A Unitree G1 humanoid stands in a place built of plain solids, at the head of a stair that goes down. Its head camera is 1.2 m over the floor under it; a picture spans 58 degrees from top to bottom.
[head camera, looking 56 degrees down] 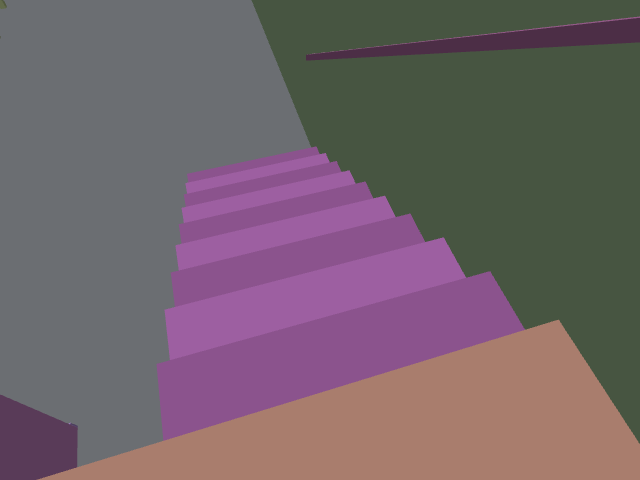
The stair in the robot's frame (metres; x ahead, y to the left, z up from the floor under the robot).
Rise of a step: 0.19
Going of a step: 0.29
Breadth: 1.21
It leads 17 degrees to the left of straight ahead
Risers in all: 10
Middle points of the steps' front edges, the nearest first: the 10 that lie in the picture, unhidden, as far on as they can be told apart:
0.35 -0.13 0.00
0.63 -0.05 -0.19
0.90 0.04 -0.37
1.18 0.12 -0.56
1.45 0.20 -0.75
1.73 0.28 -0.93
2.01 0.37 -1.12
2.28 0.45 -1.31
2.56 0.53 -1.50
2.83 0.61 -1.68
